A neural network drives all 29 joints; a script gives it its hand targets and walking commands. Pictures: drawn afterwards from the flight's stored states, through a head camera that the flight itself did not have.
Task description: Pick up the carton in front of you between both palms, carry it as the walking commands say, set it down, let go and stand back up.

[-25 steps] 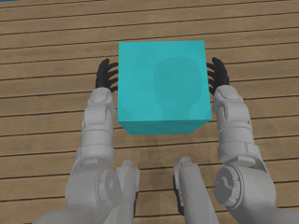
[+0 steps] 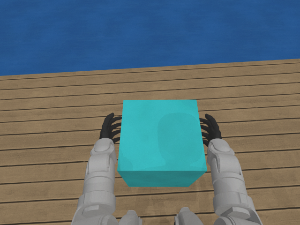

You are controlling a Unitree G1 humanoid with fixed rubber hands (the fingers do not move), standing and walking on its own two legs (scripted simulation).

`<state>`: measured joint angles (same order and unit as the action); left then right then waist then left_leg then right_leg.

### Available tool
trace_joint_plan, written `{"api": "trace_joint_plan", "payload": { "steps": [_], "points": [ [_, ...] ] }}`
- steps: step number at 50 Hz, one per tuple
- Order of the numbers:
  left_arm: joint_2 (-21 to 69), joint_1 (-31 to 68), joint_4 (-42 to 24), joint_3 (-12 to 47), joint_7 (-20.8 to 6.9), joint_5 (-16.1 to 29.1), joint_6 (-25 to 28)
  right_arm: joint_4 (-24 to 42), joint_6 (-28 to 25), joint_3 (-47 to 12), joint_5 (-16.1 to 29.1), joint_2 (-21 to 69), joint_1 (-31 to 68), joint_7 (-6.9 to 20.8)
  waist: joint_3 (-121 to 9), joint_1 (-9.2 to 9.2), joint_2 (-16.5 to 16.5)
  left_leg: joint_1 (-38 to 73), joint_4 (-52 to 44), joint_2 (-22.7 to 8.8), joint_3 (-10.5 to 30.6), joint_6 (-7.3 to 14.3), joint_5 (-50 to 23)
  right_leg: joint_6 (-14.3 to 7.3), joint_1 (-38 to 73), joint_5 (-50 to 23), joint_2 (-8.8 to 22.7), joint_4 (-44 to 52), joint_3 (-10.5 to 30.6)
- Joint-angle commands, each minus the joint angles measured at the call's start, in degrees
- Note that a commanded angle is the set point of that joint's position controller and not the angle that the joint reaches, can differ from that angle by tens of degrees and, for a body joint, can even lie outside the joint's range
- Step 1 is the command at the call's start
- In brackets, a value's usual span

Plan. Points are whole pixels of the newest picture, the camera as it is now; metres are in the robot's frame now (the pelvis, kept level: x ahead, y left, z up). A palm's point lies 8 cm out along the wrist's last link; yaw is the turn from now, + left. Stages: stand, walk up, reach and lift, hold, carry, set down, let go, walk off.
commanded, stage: reach and lift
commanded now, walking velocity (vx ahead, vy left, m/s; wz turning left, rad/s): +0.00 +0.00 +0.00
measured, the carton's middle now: (159, 147) +0.36 -0.01 -0.10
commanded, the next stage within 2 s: hold in 1.38 s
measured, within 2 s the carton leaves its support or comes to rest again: neither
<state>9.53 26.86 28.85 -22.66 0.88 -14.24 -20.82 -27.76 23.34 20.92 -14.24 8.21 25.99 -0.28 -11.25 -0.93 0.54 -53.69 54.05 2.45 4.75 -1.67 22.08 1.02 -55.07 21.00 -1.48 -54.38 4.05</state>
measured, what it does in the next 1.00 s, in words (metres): rises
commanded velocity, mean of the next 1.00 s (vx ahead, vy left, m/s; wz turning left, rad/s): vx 0.00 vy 0.00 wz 0.00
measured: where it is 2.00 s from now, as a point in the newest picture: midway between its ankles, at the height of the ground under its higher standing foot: outside the picture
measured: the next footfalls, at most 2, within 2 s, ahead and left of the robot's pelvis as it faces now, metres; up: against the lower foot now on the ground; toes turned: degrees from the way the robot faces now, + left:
none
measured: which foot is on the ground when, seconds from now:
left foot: down 0.00-1.00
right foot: down 0.00-1.00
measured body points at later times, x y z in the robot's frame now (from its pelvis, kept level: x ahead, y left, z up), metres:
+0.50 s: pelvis +0.01 +0.01 +0.06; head -0.02 +0.01 +0.51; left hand +0.33 +0.15 +0.09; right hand +0.32 -0.15 +0.08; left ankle +0.03 +0.14 -0.68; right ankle +0.04 -0.13 -0.68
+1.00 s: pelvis +0.02 +0.00 +0.07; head +0.00 +0.00 +0.52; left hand +0.33 +0.15 +0.10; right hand +0.32 -0.15 +0.09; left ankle +0.03 +0.14 -0.68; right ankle +0.04 -0.13 -0.68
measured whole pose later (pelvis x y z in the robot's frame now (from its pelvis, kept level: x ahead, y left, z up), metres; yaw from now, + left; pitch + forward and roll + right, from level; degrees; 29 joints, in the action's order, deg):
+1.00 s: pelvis +0.02 +0.00 +0.07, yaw -1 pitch -4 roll +0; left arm 9.3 17.2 19.2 -15.6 -1.0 -17.6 -35.9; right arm -18.3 37.5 13.4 -16.8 8.9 15.7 0.4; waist 0.6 -0.1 0.1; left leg -5.5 21.7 0.6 5.0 -1.0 11.8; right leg 0.7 -6.7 10.6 -0.9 -21.7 4.4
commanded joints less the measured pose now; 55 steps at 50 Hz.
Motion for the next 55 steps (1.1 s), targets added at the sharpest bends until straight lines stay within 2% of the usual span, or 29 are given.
{"api": "trace_joint_plan", "payload": {
  "steps": [1, 2, 3, 6, 13, 14, 16, 17, 18, 19, 21, 22, 24, 26, 28, 30, 32, 36, 37, 40, 46, 49, 52, 55],
  "points": [
    [57.1, 24.4, 5.1, 34.1, -14.2, 7.6, -1.2, -0.9, -0.7, -35.6, 9.6, 58.0, 28.1, 13.5, -27.4, -0.05, -1.5, 18.5, -11.0, 5.5, -0.9, 1.1, -17.5, -0.3, 27.8, -20.3, -5.5, 9.9, -0.2],
    [57.2, 23.0, 5.0, 34.2, -14.3, 7.6, -1.6, -0.2, -0.5, -36.5, 9.8, 57.5, 27.2, 13.4, -27.0, 0.81, -1.3, 19.3, -12.2, 5.6, -1.1, 1.0, -17.8, -0.3, 30.4, -20.9, -5.2, 11.4, 0.2],
    [56.7, 22.9, 3.6, 35.4, -14.4, 8.2, -1.8, 0.2, -0.2, -36.7, 9.6, 57.4, 25.9, 13.4, -26.5, 0.03, -2.0, 21.2, -13.3, 5.4, -0.9, 0.9, -18.9, -0.2, 32.2, -21.9, -5.2, 12.8, 0.1],
    [56.3, 20.0, 2.2, 36.3, -14.6, 8.6, -3.0, 1.0, 1.1, -37.6, 9.7, 57.3, 22.5, 13.1, -22.9, 0.48, -2.3, 26.3, -17.4, 5.2, -1.1, 0.9, -19.3, 0.1, 37.1, -23.7, -4.8, 16.7, 0.6],
    [55.5, 15.7, -3.1, 39.4, -14.6, 9.8, -7.8, 5.9, 5.5, -38.4, 10.9, 56.0, 18.2, 13.1, -12.8, 1.03, -0.5, 37.8, -26.0, 4.0, -0.8, 0.8, -19.8, -0.2, 45.3, -20.7, -4.1, 25.7, 0.5],
    [55.6, 14.6, -3.6, 39.3, -14.7, 9.8, -8.6, 6.6, 6.3, -38.3, 10.9, 56.3, 17.4, 13.2, -11.1, 0.34, -0.9, 40.3, -27.4, 3.7, -0.8, 0.8, -19.7, -0.2, 45.6, -19.9, -4.0, 27.3, 0.3],
    [55.6, 14.1, -3.5, 38.8, -14.9, 9.7, -10.0, 6.0, 7.7, -37.8, 10.7, 56.2, 17.0, 13.5, -7.6, 0.64, 0.0, 42.0, -29.7, 3.3, -0.5, 0.8, -18.5, -0.6, 46.8, -17.7, -3.9, 29.3, 0.0],
    [55.6, 13.9, -2.4, 37.9, -15.0, 9.3, -10.7, 5.6, 8.2, -36.8, 10.1, 55.6, 16.7, 13.6, -4.8, 0.23, 0.3, 42.1, -30.7, 3.1, -0.5, 0.8, -16.6, -0.8, 46.6, -15.6, -3.9, 30.3, -0.2],
    [54.7, 14.2, -2.2, 36.6, -15.2, 8.4, -11.3, 4.5, 8.8, -35.5, 9.5, 54.9, 17.1, 13.8, -2.4, 0.75, 0.8, 41.8, -31.8, 3.1, -0.7, 0.8, -15.0, -0.9, 46.7, -13.8, -3.9, 31.0, -0.3],
    [54.5, 15.0, -1.8, 36.0, -15.2, 8.2, -11.6, 3.5, 9.3, -34.2, 8.8, 54.4, 17.2, 14.0, -0.6, 0.23, 0.4, 42.9, -32.5, 2.8, -0.7, 0.9, -12.6, -1.0, 45.8, -11.2, -3.9, 31.8, -0.6],
    [54.0, 17.3, -1.2, 34.5, -15.3, 7.9, -12.0, 1.0, 9.8, -31.9, 8.1, 53.9, 18.4, 14.3, 3.2, 0.77, 0.8, 41.5, -33.9, 2.3, -0.7, 1.2, -7.6, -1.5, 45.6, -6.9, -3.9, 32.6, -0.9],
    [53.8, 18.1, -1.0, 33.8, -15.4, 7.6, -12.1, 1.0, 9.7, -31.2, 8.0, 54.0, 19.0, 14.5, 3.8, 0.28, 0.9, 41.7, -34.2, 2.1, -0.8, 1.2, -6.1, -1.7, 45.6, -5.9, -4.0, 32.5, -1.1],
    [55.1, 19.8, 0.0, 32.4, -15.7, 7.4, -11.9, 1.9, 9.3, -32.0, 8.3, 54.5, 23.2, 15.0, 3.1, 0.92, 0.4, 41.4, -34.0, 2.2, -1.0, 1.5, -5.5, -1.6, 46.2, -5.7, -3.8, 32.3, -1.4],
    [55.6, 21.2, 0.0, 31.9, -15.9, 7.4, -11.6, 2.9, 8.8, -32.6, 8.6, 54.8, 25.7, 15.4, 1.8, 1.01, 0.0, 41.5, -33.4, 2.1, -1.3, 1.7, -6.3, -1.5, 47.0, -6.5, -3.8, 31.8, -1.5],
    [56.5, 23.2, -0.7, 32.9, -16.1, 8.0, -11.4, 3.8, 8.5, -33.2, 9.0, 55.1, 26.8, 15.4, -0.7, 0.24, 0.0, 42.6, -32.8, 2.2, -1.2, 1.5, -8.2, -1.6, 48.2, -8.1, -3.9, 31.7, -1.4],
    [56.6, 23.0, -1.4, 33.8, -16.2, 8.3, -11.5, 4.9, 8.6, -34.1, 9.4, 55.5, 26.9, 15.6, -3.6, 0.66, -0.1, 44.3, -32.6, 2.5, -1.3, 1.3, -10.9, -1.4, 50.0, -10.6, -3.9, 31.7, -1.2],
    [56.3, 21.8, -2.4, 34.0, -16.2, 8.5, -12.1, 5.2, 9.4, -34.4, 9.2, 55.1, 24.8, 15.5, -4.4, 0.25, -0.4, 46.0, -32.9, 2.6, -1.2, 1.1, -13.7, -1.3, 50.3, -12.6, -4.2, 32.3, -1.3],
    [54.0, 19.0, -2.7, 33.4, -16.1, 7.8, -12.9, 5.5, 10.3, -33.8, 8.8, 54.3, 22.1, 15.1, -1.9, 0.39, -0.8, 45.9, -34.1, 2.9, -1.6, 1.1, -14.2, -1.0, 51.8, -13.9, -4.2, 33.3, -1.0],
    [53.9, 17.9, -2.8, 33.2, -16.1, 7.5, -13.1, 5.7, 10.4, -34.2, 9.1, 54.4, 21.3, 15.1, -1.5, 1.07, -0.3, 45.9, -34.1, 3.1, -1.6, 1.1, -14.2, -0.9, 52.2, -14.0, -4.0, 33.6, -0.9],
    [53.7, 16.8, -4.2, 33.6, -16.0, 8.1, -13.3, 7.5, 10.7, -34.4, 9.2, 54.2, 19.9, 15.1, -2.0, 0.5, -0.8, 47.4, -34.6, 3.0, -1.3, 1.2, -17.4, -0.7, 52.6, -16.9, -4.3, 33.9, -0.8],
    [52.6, 14.7, -7.6, 35.5, -15.9, 9.0, -13.8, 11.1, 11.3, -36.6, 11.1, 54.7, 18.3, 14.5, -3.6, 1.38, -0.6, 49.0, -34.7, 3.5, -1.4, 1.4, -20.7, -0.2, 55.2, -21.3, -4.1, 34.3, -0.3],
    [52.3, 13.9, -9.4, 36.5, -15.9, 9.5, -14.2, 12.3, 11.8, -37.1, 11.0, 54.5, 16.1, 14.3, -3.6, 0.7, -0.8, 49.5, -35.0, 3.7, -1.2, 1.2, -22.9, -0.1, 55.9, -24.2, -4.1, 34.6, 0.1],
    [51.8, 13.0, -9.6, 36.2, -15.9, 9.5, -14.5, 12.5, 12.2, -36.8, 10.9, 53.9, 15.8, 14.0, -2.4, 1.2, -0.8, 49.2, -35.7, 3.6, -1.0, 1.4, -22.1, -0.2, 56.2, -23.2, -4.2, 35.1, 0.0],
    [51.6, 12.8, -11.2, 37.2, -15.9, 10.2, -14.9, 13.3, 12.8, -37.1, 11.1, 54.0, 15.0, 13.9, -2.4, 0.76, -0.8, 50.1, -35.7, 3.6, -0.8, 1.4, -22.4, -0.2, 56.3, -23.2, -4.3, 35.2, 0.1]
  ]
}}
